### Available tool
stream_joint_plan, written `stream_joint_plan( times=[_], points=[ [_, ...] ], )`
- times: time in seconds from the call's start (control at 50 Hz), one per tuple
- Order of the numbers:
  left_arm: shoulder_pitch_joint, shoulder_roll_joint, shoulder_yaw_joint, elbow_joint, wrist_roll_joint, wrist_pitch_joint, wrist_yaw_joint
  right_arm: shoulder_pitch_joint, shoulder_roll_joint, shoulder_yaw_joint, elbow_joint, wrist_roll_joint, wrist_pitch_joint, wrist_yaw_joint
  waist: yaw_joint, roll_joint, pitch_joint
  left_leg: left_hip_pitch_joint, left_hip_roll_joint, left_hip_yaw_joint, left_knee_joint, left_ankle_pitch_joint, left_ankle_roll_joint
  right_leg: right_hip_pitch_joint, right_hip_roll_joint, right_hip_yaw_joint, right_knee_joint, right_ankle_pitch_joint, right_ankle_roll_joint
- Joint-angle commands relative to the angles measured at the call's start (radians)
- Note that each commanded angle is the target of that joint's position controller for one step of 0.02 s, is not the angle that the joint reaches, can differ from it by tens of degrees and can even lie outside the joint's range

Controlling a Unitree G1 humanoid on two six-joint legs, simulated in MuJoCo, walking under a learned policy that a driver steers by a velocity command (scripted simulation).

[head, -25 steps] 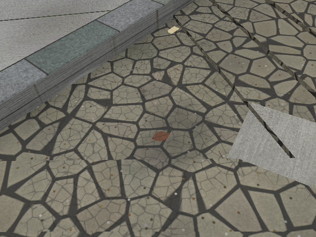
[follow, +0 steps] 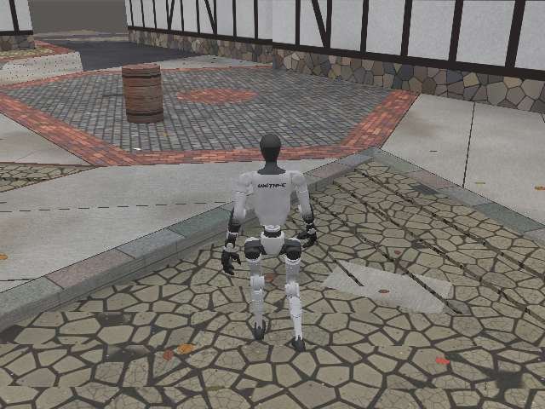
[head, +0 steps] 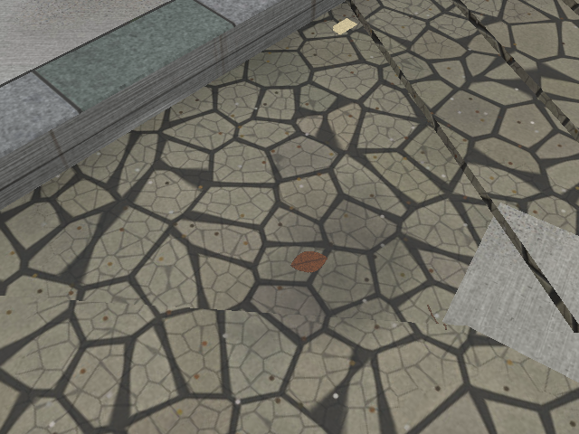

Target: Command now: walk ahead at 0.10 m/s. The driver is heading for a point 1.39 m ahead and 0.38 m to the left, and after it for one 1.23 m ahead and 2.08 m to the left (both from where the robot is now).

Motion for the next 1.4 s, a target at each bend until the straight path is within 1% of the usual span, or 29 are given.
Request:
stream_joint_plan(
  times=[0.02, 0.06, 0.1, 0.14, 0.18, 0.22, 0.26, 0.28, 0.3, 0.32, 0.36, 0.4, 0.48, 0.6, 0.96, 0.98, 1.02, 1.04, 1.08, 1.12, 1.16, 1.2, 1.24, 1.26, 1.28, 1.3, 1.32, 1.34, 1.4],
  points=[
    [0.061, 0.096, 0.022, -0.039, 0.0, 0.032, 0.026, 0.033, -0.085, -0.006, -0.029, -0.008, 0.012, -0.01, -0.025, 0.019, -0.174, 0.264, 0.333, -0.339, -0.163, 0.38, 0.211, -0.23, -0.103, -0.001, 0.061, 0.102, 0.026],
    [0.076, 0.067, 0.022, -0.049, 0.022, 0.064, 0.039, 0.01, -0.101, -0.009, -0.023, -0.036, 0.011, -0.011, 0.003, 0.084, -0.15, 0.092, 0.292, -0.287, -0.221, 0.309, 0.192, -0.104, -0.112, -0.01, -0.012, 0.153, 0.02],
    [0.071, 0.053, 0.026, -0.054, 0.026, 0.058, 0.045, 0.034, -0.105, -0.01, -0.004, -0.039, 0.0, -0.02, 0.005, 0.096, -0.166, 0.057, 0.267, -0.218, -0.24, 0.343, 0.202, -0.063, -0.117, -0.01, -0.088, 0.22, 0.012],
    [0.001, 0.032, 0.018, -0.08, 0.026, 0.054, 0.052, 0.047, -0.109, -0.015, 0.01, -0.024, 0.01, -0.039, -0.013, 0.095, -0.148, 0.061, 0.214, -0.152, -0.246, 0.226, 0.175, -0.049, -0.122, -0.021, -0.331, 0.28, 0.012],
    [-0.048, 0.049, 0.02, -0.091, 0.022, 0.06, 0.052, 0.082, -0.114, -0.017, 0.023, -0.022, 0.028, -0.053, -0.037, 0.103, -0.164, 0.082, 0.209, -0.172, -0.264, 0.041, 0.166, -0.004, -0.101, -0.038, -0.442, 0.342, 0.017],
    [-0.065, 0.06, 0.025, -0.094, 0.023, 0.064, 0.047, 0.07, -0.12, -0.017, 0.024, -0.012, 0.04, -0.057, -0.026, 0.098, -0.121, 0.046, 0.203, -0.199, -0.292, -0.177, 0.158, 0.043, -0.091, -0.043, -0.547, 0.415, 0.007],
    [-0.07, 0.05, 0.021, -0.087, 0.042, 0.062, 0.04, 0.092, -0.086, -0.007, 0.04, -0.002, 0.046, -0.057, -0.012, 0.065, -0.071, 0.004, 0.17, -0.197, -0.289, -0.327, 0.102, 0.119, -0.092, -0.044, -0.696, 0.508, -0.017],
    [-0.068, 0.067, 0.022, -0.092, 0.051, 0.06, 0.039, 0.13, -0.073, -0.002, 0.056, -0.005, 0.045, -0.055, -0.019, 0.037, -0.057, -0.01, 0.15, -0.193, -0.276, -0.373, 0.062, 0.152, -0.135, -0.004, -0.739, 0.549, -0.034],
    [-0.068, 0.119, 0.031, -0.093, 0.04, 0.058, 0.039, 0.162, -0.085, -0.008, 0.057, -0.011, 0.043, -0.053, -0.054, -0.025, -0.04, -0.017, 0.101, -0.157, -0.252, -0.369, 0.032, 0.151, -0.159, 0.005, -0.724, 0.568, -0.056],
    [-0.076, 0.142, 0.043, -0.07, 0.026, 0.055, 0.034, 0.172, -0.088, -0.014, 0.054, -0.006, 0.049, -0.059, -0.071, -0.102, -0.019, 0.041, 0.056, -0.097, -0.238, -0.311, 0.015, 0.053, -0.12, -0.012, -0.73, 0.421, -0.069],
    [-0.1, 0.078, 0.031, -0.066, 0.032, 0.041, 0.028, 0.148, -0.09, -0.014, 0.055, -0.003, 0.059, -0.072, -0.06, -0.086, -0.026, 0.128, 0.054, -0.074, -0.182, -0.229, 0.012, 0.0, -0.107, -0.017, -0.771, 0.417, -0.047],
    [-0.118, 0.073, 0.031, -0.062, 0.03, 0.028, 0.026, 0.169, -0.081, -0.013, 0.068, -0.008, 0.066, -0.075, -0.068, -0.087, -0.05, 0.164, 0.044, -0.054, -0.146, -0.133, 0.014, 0.022, -0.104, -0.016, -0.769, 0.503, -0.038],
    [-0.107, 0.08, 0.032, -0.044, 0.023, 0.022, 0.026, 0.17, -0.082, -0.014, 0.081, -0.004, 0.068, -0.073, -0.062, -0.048, -0.089, 0.216, 0.051, -0.046, -0.107, 0.011, 0.015, 0.05, -0.097, -0.022, -0.747, 0.591, -0.046],
    [-0.094, 0.077, 0.028, -0.022, 0.021, 0.028, 0.026, 0.174, -0.084, -0.015, 0.103, 0.001, 0.078, -0.076, -0.059, -0.014, -0.093, 0.249, 0.056, -0.045, -0.082, 0.094, 0.011, 0.06, -0.085, -0.034, -0.734, 0.64, -0.05],
    [-0.079, 0.048, 0.02, 0.021, 0.023, 0.046, 0.033, 0.186, -0.074, -0.016, 0.158, 0.003, 0.084, -0.084, -0.058, -0.004, -0.04, 0.244, 0.066, -0.057, -0.102, 0.049, 0.004, 0.06, -0.062, -0.056, -0.757, 0.557, -0.039],
    [-0.057, 0.034, 0.018, 0.034, 0.023, 0.048, 0.033, 0.205, -0.065, -0.015, 0.171, 0.003, 0.085, -0.084, -0.056, 0.002, -0.061, 0.252, 0.058, -0.051, -0.113, -0.065, 0.006, 0.07, -0.049, -0.072, -0.757, 0.459, -0.039],
    [-0.062, 0.033, 0.02, 0.032, 0.013, 0.048, 0.035, 0.221, -0.102, -0.03, 0.176, 0.017, 0.089, -0.088, -0.067, 0.039, -0.014, 0.21, 0.066, -0.09, -0.145, -0.467, 0.043, -0.005, -0.001, -0.12, -0.683, 0.184, -0.056],
    [-0.082, 0.029, 0.019, 0.017, 0.012, 0.041, 0.035, 0.242, -0.123, -0.037, 0.176, 0.021, 0.085, -0.089, -0.08, 0.075, 0.025, 0.192, 0.116, -0.169, -0.193, -0.63, 0.077, -0.077, 0.009, -0.131, -0.625, 0.111, -0.064],
    [-0.139, 0.004, 0.013, -0.024, 0.006, 0.01, 0.026, 0.313, -0.174, -0.055, 0.181, 0.025, 0.064, -0.086, -0.108, 0.168, 0.078, 0.211, 0.293, -0.44, -0.332, -0.801, 0.179, -0.211, -0.007, -0.139, -0.46, 0.152, -0.076],
    [-0.171, 0.022, 0.02, -0.047, -0.004, -0.019, 0.011, 0.293, -0.176, -0.06, 0.164, 0.017, 0.036, -0.086, -0.101, 0.158, 0.11, 0.195, 0.375, -0.55, -0.375, -0.72, 0.23, -0.28, -0.065, -0.077, -0.335, 0.152, -0.103],
    [-0.158, 0.032, 0.026, -0.052, -0.01, -0.04, -0.001, 0.253, -0.16, -0.06, 0.139, 0.025, 0.018, -0.08, -0.076, 0.127, 0.083, 0.229, 0.365, -0.479, -0.356, -0.582, 0.2, -0.284, -0.099, -0.063, -0.382, 0.125, -0.127],
    [-0.088, 0.023, 0.033, -0.021, -0.01, -0.051, -0.007, 0.184, -0.158, -0.06, 0.115, 0.045, 0.024, -0.076, -0.019, 0.112, 0.037, 0.133, 0.266, -0.297, -0.308, -0.466, 0.133, -0.047, -0.064, -0.13, -0.612, 0.267, -0.13],
    [0.083, 0.024, 0.048, 0.054, -0.001, -0.044, -0.01, 0.175, -0.144, -0.057, 0.107, 0.05, 0.03, -0.073, 0.041, 0.072, -0.013, -0.025, 0.167, -0.166, -0.169, -0.398, 0.095, 0.237, -0.006, -0.164, -0.683, 0.397, -0.104],
    [0.198, 0.061, 0.061, 0.075, 0.002, -0.042, -0.007, 0.15, -0.086, -0.04, 0.092, 0.04, 0.023, -0.069, 0.083, -0.062, -0.041, -0.138, 0.097, -0.07, 0.066, -0.313, 0.049, 0.355, -0.124, 0.02, -0.77, 0.302, -0.138],
    [0.283, 0.177, 0.082, 0.068, -0.003, -0.047, -0.009, 0.146, -0.033, -0.028, 0.054, 0.032, 0.005, -0.067, 0.087, -0.306, -0.062, -0.319, -0.003, 0.04, 0.38, -0.377, -0.005, 0.445, -0.357, 0.434, -0.962, 0.156, -0.263],
    [0.264, 0.159, 0.067, 0.068, 0.017, -0.061, -0.017, 0.113, -0.063, -0.037, 0.033, 0.044, -0.008, -0.066, 0.067, -0.271, -0.027, -0.423, 0.019, -0.052, 0.561, -0.465, 0.013, 0.387, -0.438, 0.635, -1.026, 0.005, -0.345],
    [0.17, 0.109, 0.05, 0.033, 0.018, -0.074, -0.02, 0.114, -0.092, -0.042, 0.03, 0.056, -0.018, -0.062, 0.021, -0.158, 0.034, -0.476, 0.085, -0.096, 0.628, -0.368, 0.036, 0.346, -0.419, 0.565, -1.023, -0.015, -0.322],
    [0.103, 0.09, 0.041, 0.006, 0.014, -0.081, -0.026, 0.134, -0.102, -0.046, 0.044, 0.054, -0.022, -0.059, -0.007, -0.112, 0.041, -0.465, 0.119, -0.088, 0.624, -0.267, 0.045, 0.32, -0.372, 0.452, -1.024, 0.064, -0.28],
    [0.061, 0.057, 0.023, -0.023, 0.016, -0.072, -0.03, 0.121, -0.105, -0.06, 0.055, 0.028, -0.017, -0.056, -0.03, -0.086, 0.023, -0.347, 0.164, -0.061, 0.464, -0.086, 0.022, 0.252, -0.276, 0.199, -1.053, 0.403, -0.208]
  ],
)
